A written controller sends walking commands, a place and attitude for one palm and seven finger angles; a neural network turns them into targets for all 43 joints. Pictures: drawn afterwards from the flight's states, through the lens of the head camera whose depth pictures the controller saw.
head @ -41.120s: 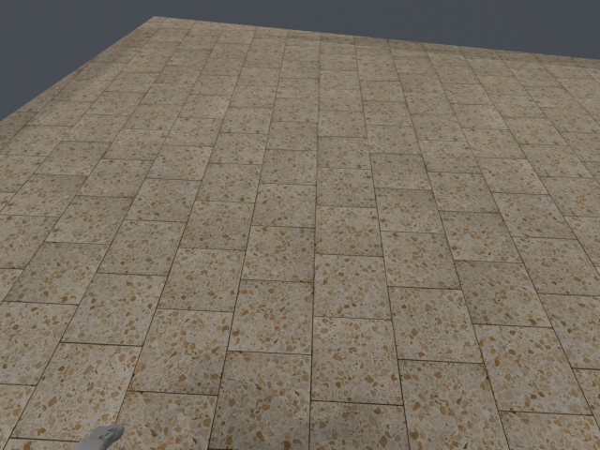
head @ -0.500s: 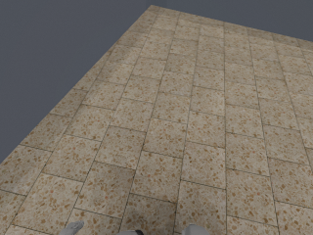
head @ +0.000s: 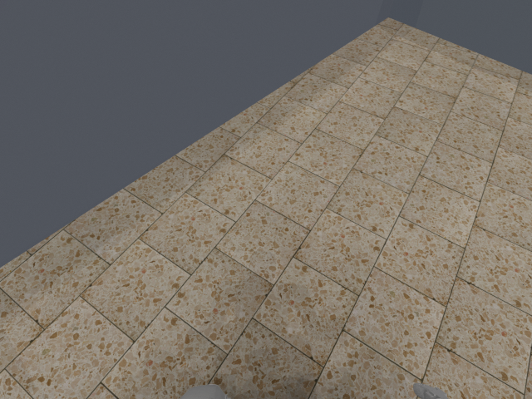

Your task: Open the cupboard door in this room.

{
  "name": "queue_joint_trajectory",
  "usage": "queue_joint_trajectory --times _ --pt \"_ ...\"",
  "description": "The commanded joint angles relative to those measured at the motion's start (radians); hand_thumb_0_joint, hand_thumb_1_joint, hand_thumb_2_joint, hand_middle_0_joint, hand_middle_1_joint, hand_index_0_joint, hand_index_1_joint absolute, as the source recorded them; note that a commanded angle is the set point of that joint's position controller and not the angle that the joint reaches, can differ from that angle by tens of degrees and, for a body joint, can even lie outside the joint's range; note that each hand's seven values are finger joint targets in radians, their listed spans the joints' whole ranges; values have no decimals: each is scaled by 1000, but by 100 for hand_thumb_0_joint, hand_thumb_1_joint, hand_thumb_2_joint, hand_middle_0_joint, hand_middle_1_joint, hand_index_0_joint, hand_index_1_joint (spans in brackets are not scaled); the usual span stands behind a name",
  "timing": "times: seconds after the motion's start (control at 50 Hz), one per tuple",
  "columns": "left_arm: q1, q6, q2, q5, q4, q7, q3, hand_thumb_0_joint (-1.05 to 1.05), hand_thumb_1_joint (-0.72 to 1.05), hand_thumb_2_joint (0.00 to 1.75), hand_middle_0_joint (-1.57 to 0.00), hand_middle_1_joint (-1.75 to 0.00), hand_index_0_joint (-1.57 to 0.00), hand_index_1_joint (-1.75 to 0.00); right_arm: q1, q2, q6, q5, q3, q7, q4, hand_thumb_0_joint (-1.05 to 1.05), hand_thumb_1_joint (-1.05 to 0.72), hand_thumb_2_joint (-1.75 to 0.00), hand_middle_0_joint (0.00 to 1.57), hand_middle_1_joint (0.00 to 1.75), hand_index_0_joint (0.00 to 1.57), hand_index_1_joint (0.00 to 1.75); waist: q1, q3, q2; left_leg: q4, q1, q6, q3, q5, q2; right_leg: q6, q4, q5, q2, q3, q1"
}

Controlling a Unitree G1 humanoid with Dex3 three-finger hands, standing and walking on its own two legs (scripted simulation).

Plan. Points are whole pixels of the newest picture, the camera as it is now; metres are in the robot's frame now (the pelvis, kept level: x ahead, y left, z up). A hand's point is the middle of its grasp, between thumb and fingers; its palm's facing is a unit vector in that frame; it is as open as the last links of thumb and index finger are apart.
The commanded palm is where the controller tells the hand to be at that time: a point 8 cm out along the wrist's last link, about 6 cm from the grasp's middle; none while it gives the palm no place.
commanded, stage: turn to face it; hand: left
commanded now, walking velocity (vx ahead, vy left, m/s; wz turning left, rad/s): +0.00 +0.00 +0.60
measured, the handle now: out of the picture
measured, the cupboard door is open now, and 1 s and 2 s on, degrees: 46 46 46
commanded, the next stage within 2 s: none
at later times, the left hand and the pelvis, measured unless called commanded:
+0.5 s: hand out of the picture +0.03 +0.18 -0.15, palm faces +0.29 -0.91 -0.30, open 7.4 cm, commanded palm none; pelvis +0.01 -0.05 +0.00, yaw +18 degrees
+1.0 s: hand out of the picture -0.01 +0.21 -0.16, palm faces +0.57 -0.78 -0.25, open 7.4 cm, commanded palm none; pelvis +0.02 -0.03 +0.01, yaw +35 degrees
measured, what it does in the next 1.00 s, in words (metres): steps on the spot, turning left: left foot, then right foot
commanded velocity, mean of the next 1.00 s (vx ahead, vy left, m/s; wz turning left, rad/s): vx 0.00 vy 0.00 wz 0.60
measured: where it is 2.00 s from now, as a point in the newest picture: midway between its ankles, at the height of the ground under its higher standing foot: outside the picture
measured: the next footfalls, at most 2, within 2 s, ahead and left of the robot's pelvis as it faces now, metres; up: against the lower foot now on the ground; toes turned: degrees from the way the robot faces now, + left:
left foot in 0.04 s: +0.05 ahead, +0.13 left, +0.00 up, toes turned +7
right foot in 0.38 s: +0.08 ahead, -0.15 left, +0.00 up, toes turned +11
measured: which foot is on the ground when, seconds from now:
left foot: up 0.00-0.02, down 0.04-0.38, up 0.40-0.72, down 0.74-1.00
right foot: down 0.00-0.02, up 0.04-0.36, down 0.38-0.74, up 0.76-1.00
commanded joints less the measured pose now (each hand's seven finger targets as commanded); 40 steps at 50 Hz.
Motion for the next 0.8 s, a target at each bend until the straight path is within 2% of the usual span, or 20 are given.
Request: queue_joint_trajectory --times 0.0,0.02,0.04,0.14,0.26,0.32,0.34,0.36,0.38,0.4,0.44,0.5,0.56,0.62,0.68,0.7,0.72,0.74,0.76,0.78 --pt "-32 -7 146 -20 -110 -2 46 0 90 90 -20 -30 -20 -30 197 -238 -51 -11 -58 -13 -42 0 -90 -90 20 30 20 30 -121 -280 241 -267 456 173 -374 598 292 54 392 16 -8 30 -289" --pt "-95 4 118 -15 -149 3 31 0 90 90 -20 -30 -20 -30 254 -296 -45 -3 -70 -24 -30 0 -90 -90 20 30 20 30 -140 -279 326 -270 447 306 -544 909 432 70 549 -311 52 136 -421" --pt "-111 16 149 -10 -157 8 37 0 90 90 -20 -30 -20 -30 232 -286 -41 -6 -63 -28 -29 0 -90 -90 20 30 20 30 -124 -244 204 -275 369 331 -471 727 440 57 601 -280 24 214 -415" --pt "-46 36 137 -5 -85 -10 50 0 90 90 -20 -30 -20 -30 1 -196 -47 -9 -35 -41 -96 0 -90 -90 20 30 20 30 -16 -105 244 -364 82 196 -319 238 202 64 502 -45 57 212 -310" --pt "-35 23 122 -8 -101 -10 44 0 90 90 -20 -30 -20 -30 3 -210 -37 -13 -51 -31 -102 0 -90 -90 20 30 20 30 -18 -125 222 -342 27 193 -384 119 176 55 197 -43 127 167 -153" --pt "54 8 135 -10 -84 -6 53 0 90 90 -20 -30 -20 -30 -30 -186 -31 -5 -55 -30 -116 0 -90 -90 20 30 20 30 29 -143 186 -240 -94 153 -385 109 122 42 -75 88 139 162 61" --pt "93 -4 196 0 -85 3 67 0 90 90 -20 -30 -20 -30 -26 -133 -30 4 -48 -27 -131 0 -90 -90 20 30 20 30 51 -153 9 -71 -214 94 -307 16 29 2 -256 9 -2 314 169" --pt "96 -11 295 15 -97 10 84 0 90 90 -20 -30 -20 -30 -37 -65 -33 8 -38 -21 -158 0 -90 -90 20 30 20 30 67 -144 -290 219 -326 12 -118 -192 -110 -108 -382 7 -288 636 163" --pt "63 -10 281 3 -108 17 72 0 90 90 -20 -30 -20 -30 -49 -111 -33 0 -43 -17 -154 0 -90 -90 20 30 20 30 51 -136 -223 437 -283 27 -170 -234 -40 -171 -371 90 -351 628 43" --pt "-15 -10 234 2 -125 16 60 0 90 90 -20 -30 -20 -30 -8 -101 -28 -3 -42 -9 -140 0 -90 -90 20 30 20 30 0 -120 -146 520 -257 30 -182 -146 -17 -172 -348 80 -281 503 -17" --pt "-85 -11 178 -5 -138 16 43 0 90 90 -20 -30 -20 -30 17 -93 -13 -5 -44 -3 -94 0 -90 -90 20 30 20 30 -37 -105 -204 589 -256 2 -140 -52 12 -127 -287 254 -172 339 -11" --pt "-39 -18 159 -3 -127 19 41 0 90 90 -20 -30 -20 -30 -9 -52 -14 3 -27 3 -91 0 -90 -90 20 30 20 30 -15 -125 -162 405 -227 -20 -73 -48 12 -118 -223 556 -148 202 108" --pt "41 -19 190 1 -94 21 52 0 90 90 -20 -30 -20 -30 -60 -26 -22 8 -13 5 -98 0 -90 -90 20 30 20 30 31 -160 -129 193 -174 -21 -20 -72 1 -126 -164 705 -178 179 217" --pt "53 -15 221 4 -83 18 64 0 90 90 -20 -30 -20 -30 -52 -25 -32 10 -6 3 -101 0 -90 -90 20 30 20 30 38 -174 -171 45 -98 -4 9 -72 -6 -129 -113 759 -208 165 222" --pt "11 -10 217 -9 -85 9 69 0 90 90 -20 -30 -20 -30 44 -60 -40 5 -17 -2 -75 0 -90 -90 20 30 20 30 -23 -191 -116 -182 114 20 13 132 -20 -55 15 646 -181 87 99" --pt "-6 -6 187 -15 -102 5 66 0 90 90 -20 -30 -20 -30 128 -126 -50 0 -34 -5 -55 0 -90 -90 20 30 20 30 -71 -247 35 -262 301 63 -106 343 78 -1 181 463 -141 44 -51" --pt "-47 -1 106 -22 -148 -3 43 0 90 90 -20 -30 -20 -30 208 -252 -55 -8 -66 -14 -45 0 -90 -90 20 30 20 30 -119 -254 363 -296 434 221 -517 758 378 84 421 -229 24 34 -371" --pt "-118 14 118 -11 -169 5 37 0 90 90 -20 -30 -20 -30 262 -269 -46 -4 -67 -26 -18 0 -90 -90 20 30 20 30 -132 -262 287 -269 420 315 -534 900 435 68 539 -308 35 173 -424" --pt "-150 18 128 -8 -175 7 37 0 90 90 -20 -30 -20 -30 242 -242 -49 -7 -58 -32 -26 0 -90 -90 20 30 20 30 -118 -224 197 -276 368 312 -471 794 403 59 578 -245 18 204 -428" --pt "-157 18 110 -7 -152 8 43 0 90 90 -20 -30 -20 -30 197 -212 -54 -9 -52 -44 -35 0 -90 -90 20 30 20 30 -101 -205 252 -282 321 283 -454 758 334 64 594 -189 25 218 -431"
